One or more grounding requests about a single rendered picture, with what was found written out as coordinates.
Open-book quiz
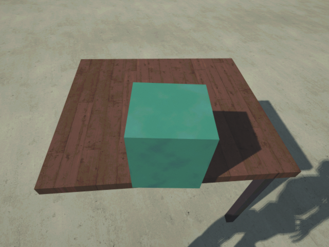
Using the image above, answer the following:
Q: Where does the table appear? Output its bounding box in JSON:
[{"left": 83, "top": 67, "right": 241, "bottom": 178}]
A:
[{"left": 34, "top": 58, "right": 301, "bottom": 222}]

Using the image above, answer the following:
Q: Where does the carton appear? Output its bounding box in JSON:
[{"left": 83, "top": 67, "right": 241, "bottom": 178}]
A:
[{"left": 124, "top": 82, "right": 219, "bottom": 188}]

